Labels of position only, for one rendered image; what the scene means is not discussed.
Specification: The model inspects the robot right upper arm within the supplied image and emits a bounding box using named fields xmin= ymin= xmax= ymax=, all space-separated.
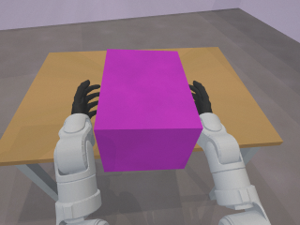
xmin=218 ymin=210 xmax=269 ymax=225

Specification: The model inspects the robot right hand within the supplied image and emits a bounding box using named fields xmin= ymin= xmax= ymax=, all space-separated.
xmin=188 ymin=81 xmax=213 ymax=115

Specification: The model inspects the robot left forearm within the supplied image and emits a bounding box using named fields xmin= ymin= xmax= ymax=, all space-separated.
xmin=53 ymin=113 xmax=102 ymax=225

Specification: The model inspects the robot right forearm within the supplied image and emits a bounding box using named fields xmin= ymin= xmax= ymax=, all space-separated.
xmin=197 ymin=112 xmax=271 ymax=225

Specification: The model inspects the robot left hand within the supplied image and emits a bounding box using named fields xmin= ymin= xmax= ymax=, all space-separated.
xmin=71 ymin=80 xmax=100 ymax=119

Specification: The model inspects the carton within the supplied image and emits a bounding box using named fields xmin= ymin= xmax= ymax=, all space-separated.
xmin=94 ymin=49 xmax=203 ymax=173

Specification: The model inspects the table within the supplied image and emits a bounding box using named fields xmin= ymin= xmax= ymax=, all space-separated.
xmin=0 ymin=47 xmax=283 ymax=202

